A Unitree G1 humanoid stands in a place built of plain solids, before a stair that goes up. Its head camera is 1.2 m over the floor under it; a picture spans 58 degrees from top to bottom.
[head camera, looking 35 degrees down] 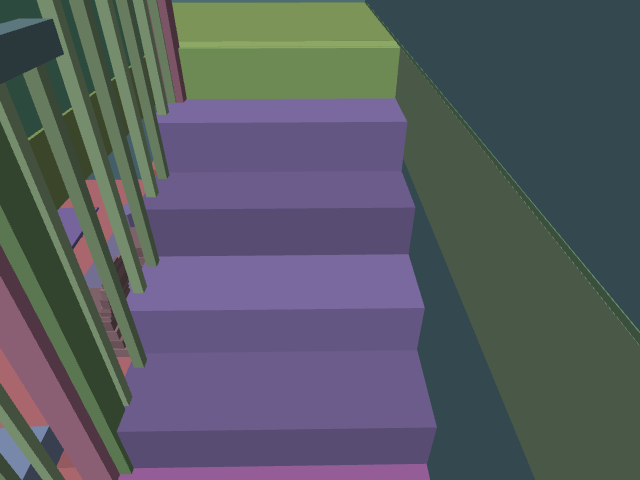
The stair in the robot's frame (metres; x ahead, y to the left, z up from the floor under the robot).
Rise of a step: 0.18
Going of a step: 0.25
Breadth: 0.85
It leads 1 degrees to the left of straight ahead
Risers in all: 5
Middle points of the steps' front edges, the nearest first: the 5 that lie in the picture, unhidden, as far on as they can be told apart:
0.62 0.13 0.18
0.87 0.13 0.35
1.12 0.13 0.53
1.37 0.14 0.71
1.62 0.14 0.88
